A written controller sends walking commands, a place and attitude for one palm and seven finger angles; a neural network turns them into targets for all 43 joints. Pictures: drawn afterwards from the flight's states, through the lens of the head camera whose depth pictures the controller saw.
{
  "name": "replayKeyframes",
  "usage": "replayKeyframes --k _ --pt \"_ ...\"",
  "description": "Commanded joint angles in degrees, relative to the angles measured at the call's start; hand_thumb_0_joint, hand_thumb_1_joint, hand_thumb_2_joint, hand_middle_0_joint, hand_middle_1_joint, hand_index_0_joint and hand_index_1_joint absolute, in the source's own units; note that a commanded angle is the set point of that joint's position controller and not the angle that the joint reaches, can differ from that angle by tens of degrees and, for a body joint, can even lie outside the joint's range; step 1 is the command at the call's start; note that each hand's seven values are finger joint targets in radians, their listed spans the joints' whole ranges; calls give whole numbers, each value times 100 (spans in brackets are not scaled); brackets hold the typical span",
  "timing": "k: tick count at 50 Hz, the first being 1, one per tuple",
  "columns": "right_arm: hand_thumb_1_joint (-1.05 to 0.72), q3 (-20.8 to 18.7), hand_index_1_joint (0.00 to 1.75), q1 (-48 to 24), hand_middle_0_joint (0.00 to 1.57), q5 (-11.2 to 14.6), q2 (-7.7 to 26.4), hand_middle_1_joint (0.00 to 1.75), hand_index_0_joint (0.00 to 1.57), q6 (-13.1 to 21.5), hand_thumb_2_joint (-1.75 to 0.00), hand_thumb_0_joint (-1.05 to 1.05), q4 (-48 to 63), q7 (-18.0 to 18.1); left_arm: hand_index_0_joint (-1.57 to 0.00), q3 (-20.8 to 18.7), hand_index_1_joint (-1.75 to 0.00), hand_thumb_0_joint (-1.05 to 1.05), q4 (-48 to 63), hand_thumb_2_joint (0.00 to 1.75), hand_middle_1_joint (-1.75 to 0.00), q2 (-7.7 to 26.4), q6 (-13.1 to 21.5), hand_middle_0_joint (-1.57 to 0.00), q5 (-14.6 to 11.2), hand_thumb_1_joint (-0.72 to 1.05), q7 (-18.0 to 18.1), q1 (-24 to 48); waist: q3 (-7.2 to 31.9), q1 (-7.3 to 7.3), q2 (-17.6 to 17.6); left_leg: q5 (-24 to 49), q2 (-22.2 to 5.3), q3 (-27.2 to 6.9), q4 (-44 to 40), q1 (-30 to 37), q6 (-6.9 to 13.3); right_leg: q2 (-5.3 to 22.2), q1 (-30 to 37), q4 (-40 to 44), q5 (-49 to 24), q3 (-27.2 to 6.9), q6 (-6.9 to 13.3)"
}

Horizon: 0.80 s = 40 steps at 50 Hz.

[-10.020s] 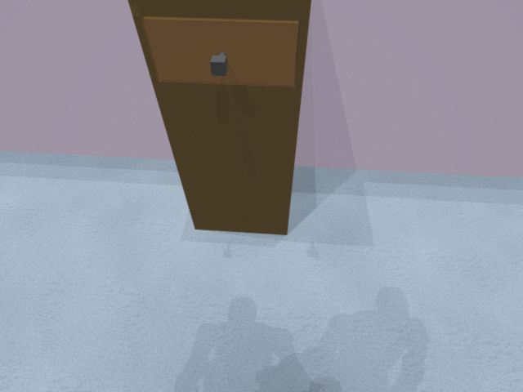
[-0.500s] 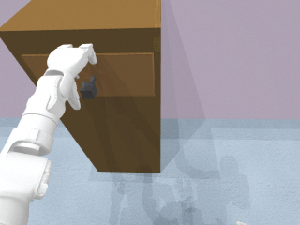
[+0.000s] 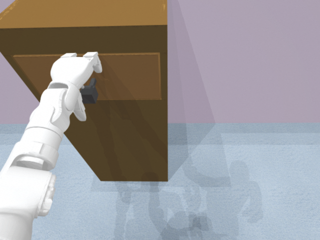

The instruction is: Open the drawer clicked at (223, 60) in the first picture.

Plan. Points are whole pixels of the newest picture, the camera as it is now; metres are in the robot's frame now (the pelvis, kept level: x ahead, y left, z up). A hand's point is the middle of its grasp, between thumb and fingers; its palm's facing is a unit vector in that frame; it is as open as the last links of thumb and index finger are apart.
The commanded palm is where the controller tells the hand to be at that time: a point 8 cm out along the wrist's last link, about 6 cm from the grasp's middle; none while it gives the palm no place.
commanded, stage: lower the fingers behind the handle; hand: left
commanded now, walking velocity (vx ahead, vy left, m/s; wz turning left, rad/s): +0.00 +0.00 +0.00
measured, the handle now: (90, 89) +0.50 +0.21 +0.09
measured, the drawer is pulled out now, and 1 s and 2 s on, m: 0.00 0.00 0.00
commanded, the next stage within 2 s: close the thumb around the handle in 1.12 s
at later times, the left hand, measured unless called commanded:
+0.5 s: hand (81, 98) +0.46 +0.22 +0.10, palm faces +0.00 -0.02 -1.00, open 13.8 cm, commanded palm +0.44 +0.23 +0.15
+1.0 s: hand (84, 101) +0.46 +0.22 +0.08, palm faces +0.00 -0.03 -1.00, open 13.9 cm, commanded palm +0.44 +0.23 +0.14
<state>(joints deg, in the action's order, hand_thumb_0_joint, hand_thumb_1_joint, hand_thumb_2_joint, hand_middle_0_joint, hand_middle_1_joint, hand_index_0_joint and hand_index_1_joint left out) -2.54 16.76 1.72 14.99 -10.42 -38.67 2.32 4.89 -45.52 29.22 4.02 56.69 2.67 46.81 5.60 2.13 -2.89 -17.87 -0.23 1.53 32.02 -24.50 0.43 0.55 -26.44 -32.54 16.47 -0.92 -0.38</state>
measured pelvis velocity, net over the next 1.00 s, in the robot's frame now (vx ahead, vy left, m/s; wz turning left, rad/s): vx -0.01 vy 0.01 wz -0.01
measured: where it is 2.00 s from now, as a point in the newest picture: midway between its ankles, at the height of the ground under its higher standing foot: outside the picture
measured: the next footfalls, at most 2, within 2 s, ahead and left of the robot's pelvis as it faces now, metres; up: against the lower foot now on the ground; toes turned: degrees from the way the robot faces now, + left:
none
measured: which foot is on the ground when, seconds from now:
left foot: down 0.00-1.00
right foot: down 0.00-1.00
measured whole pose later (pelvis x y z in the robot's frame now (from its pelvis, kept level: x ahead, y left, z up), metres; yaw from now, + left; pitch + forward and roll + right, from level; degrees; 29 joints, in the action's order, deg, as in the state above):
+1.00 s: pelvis -0.01 +0.01 -0.01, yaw -1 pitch +13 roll +0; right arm -2.7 17.8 1.2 14.7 -8.8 -38.0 2.9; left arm 3.1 -51.7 29.0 5.3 60.0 9.6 45.1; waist 6.3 4.0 -2.1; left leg -19.1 -0.5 2.2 36.7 -30.2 0.9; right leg 0.3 -31.9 -36.2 16.9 -1.6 -0.8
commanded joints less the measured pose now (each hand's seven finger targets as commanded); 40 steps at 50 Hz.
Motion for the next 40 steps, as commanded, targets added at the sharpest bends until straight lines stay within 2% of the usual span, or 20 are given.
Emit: replayKeyframes --k 1,3,7,8,12,13,16,18,20,21,24,28,29,31,33,35,36,37,39,40 --pt "-90 -229 30 50 20 -11 801 30 20 117 -90 0 622 65 -30 -687 -120 0 723 30 -120 1712 -206 -30 109 -50 177 2339 1956 -96 370 2211 136 133 -183 632 180 -181 1307 171 -2081 175 229" --pt "-90 -240 30 35 20 5 791 30 20 129 -90 0 657 92 -30 -468 -120 0 800 30 -120 1473 -163 -30 96 -50 120 2410 1812 9 342 2071 128 153 -175 663 190 -178 1146 218 -1972 167 217" --pt "-90 -242 30 88 20 9 797 30 20 174 -90 0 685 147 -30 -520 -120 0 853 30 -120 1559 83 -30 58 -50 78 2494 1745 71 364 1846 144 100 -145 649 206 -178 1009 220 -1755 143 211" --pt "-90 -255 30 117 20 -1 785 30 20 201 -90 0 679 146 -30 -431 -120 0 981 30 -120 1465 164 -30 41 -50 101 2668 1799 116 286 1821 144 102 -119 707 209 -174 940 224 -1715 125 205" --pt "-90 -322 30 237 20 -58 757 30 20 262 -90 0 614 125 -30 -700 -120 0 1217 30 -120 1656 414 -30 78 -50 338 2676 2190 58 98 2208 149 50 33 865 186 -206 917 65 -1919 142 239" --pt "-90 -330 30 229 20 -67 734 30 20 271 -90 0 617 102 -30 -562 -120 0 1185 30 -120 1442 403 -30 60 -50 391 2583 2195 65 46 2255 156 66 55 879 179 -207 879 61 -1933 149 233" --pt "-90 -323 30 258 20 -59 783 30 20 261 -90 0 522 71 -30 -626 -120 0 790 30 -120 1500 243 -30 110 -50 568 2483 1946 106 212 2041 150 68 56 638 165 -218 724 57 -1782 180 222" --pt "-90 -341 30 272 20 -67 778 30 20 279 -90 0 502 40 -30 -459 -120 0 829 30 -120 1318 148 -30 149 -50 640 2661 1996 128 -2 2044 140 69 67 719 156 -221 619 54 -1724 179 242" --pt "-90 -339 30 304 20 -69 812 30 20 258 -90 0 494 43 -30 -597 -120 0 749 30 -120 1526 86 -30 201 -50 657 2656 2136 133 74 2091 139 54 90 697 159 -224 716 20 -1784 177 240" --pt "-90 -350 30 296 20 -81 786 30 20 264 -90 0 503 42 -30 -458 -120 0 793 30 -120 1348 76 -30 205 -50 651 2672 2207 139 25 2144 143 69 113 741 165 -222 710 6 -1825 178 238" --pt "-90 -338 30 325 20 -77 814 30 20 240 -90 0 503 54 -30 -500 -120 0 537 30 -120 1359 34 -30 216 -50 616 2481 2061 158 286 2065 142 61 113 603 180 -230 724 29 -1780 187 239" --pt "-90 -326 30 328 20 -76 806 30 20 228 -90 0 549 70 -30 -535 -120 0 316 30 -120 1363 3 -30 237 -50 577 2140 1958 80 362 1918 132 101 98 458 186 -222 728 18 -1733 180 230" --pt "-90 -319 30 336 20 -87 839 30 20 221 -90 0 542 81 -30 -726 -120 0 323 30 -120 1590 47 -30 250 -50 576 2125 1990 63 359 1981 129 111 109 395 188 -212 821 11 -1805 153 235" --pt "-90 -302 30 328 20 -67 823 30 20 207 -90 0 574 87 -30 -621 -120 0 195 30 -120 1480 43 -30 254 -50 563 1945 1822 62 446 1843 133 131 96 263 185 -213 755 8 -1753 165 217" --pt "-90 -316 30 327 20 -71 813 30 20 221 -90 0 592 81 -30 -555 -120 0 274 30 -120 1417 79 -30 292 -50 594 1997 1789 56 249 1802 128 142 97 274 177 -215 649 -2 -1656 153 231" --pt "-90 -317 30 358 20 -83 834 30 20 204 -90 0 608 77 -30 -796 -120 0 219 30 -120 1669 104 -30 318 -50 629 1751 1947 -24 313 1911 126 155 132 214 176 -211 802 -54 -1789 130 233" --pt "-90 -313 30 338 20 -73 812 30 20 209 -90 0 629 68 -30 -579 -120 0 199 30 -120 1404 82 -30 297 -50 633 1739 1820 31 312 1831 127 162 133 193 174 -220 683 -35 -1726 152 227" --pt "-90 -316 30 357 20 -69 826 30 20 217 -90 0 612 68 -30 -628 -120 0 270 30 -120 1456 90 -30 285 -50 661 1865 1779 60 365 1797 106 144 129 195 176 -223 629 -31 -1668 161 226" --pt "-90 -334 30 372 20 -85 856 30 20 215 -90 0 601 79 -30 -840 -120 0 371 30 -120 1739 104 -30 332 -50 719 1962 1951 27 308 1918 105 125 157 253 175 -231 692 -63 -1702 146 243" --pt "-90 -335 30 366 20 -84 826 30 20 226 -90 0 631 70 -30 -778 -120 0 480 30 -120 1680 106 -30 326 -50 745 2002 2120 -10 160 1948 118 136 156 294 172 -222 749 -88 -1740 126 235"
